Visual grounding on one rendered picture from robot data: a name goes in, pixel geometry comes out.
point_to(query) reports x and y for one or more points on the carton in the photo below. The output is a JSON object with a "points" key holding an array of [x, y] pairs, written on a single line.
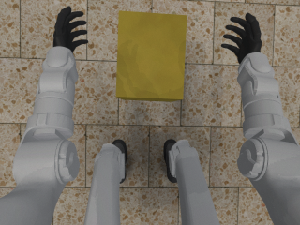
{"points": [[151, 54]]}

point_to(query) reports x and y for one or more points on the robot right upper arm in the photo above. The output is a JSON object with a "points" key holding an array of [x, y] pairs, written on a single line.
{"points": [[273, 168]]}

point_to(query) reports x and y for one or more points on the right robot forearm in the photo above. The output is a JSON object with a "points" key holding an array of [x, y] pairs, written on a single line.
{"points": [[261, 101]]}

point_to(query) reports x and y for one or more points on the robot left upper arm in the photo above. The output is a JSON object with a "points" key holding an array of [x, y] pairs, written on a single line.
{"points": [[41, 171]]}

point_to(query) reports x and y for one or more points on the left robot forearm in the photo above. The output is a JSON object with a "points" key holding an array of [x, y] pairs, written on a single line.
{"points": [[54, 101]]}

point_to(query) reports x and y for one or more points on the left robot thigh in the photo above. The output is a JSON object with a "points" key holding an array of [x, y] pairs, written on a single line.
{"points": [[103, 206]]}

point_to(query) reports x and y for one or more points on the robot right hand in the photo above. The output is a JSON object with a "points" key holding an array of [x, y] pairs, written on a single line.
{"points": [[250, 41]]}

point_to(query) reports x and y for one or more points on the robot left hand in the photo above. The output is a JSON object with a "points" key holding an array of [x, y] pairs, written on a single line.
{"points": [[62, 36]]}

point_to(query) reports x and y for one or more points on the right robot foot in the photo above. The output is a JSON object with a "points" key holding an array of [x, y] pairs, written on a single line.
{"points": [[166, 148]]}

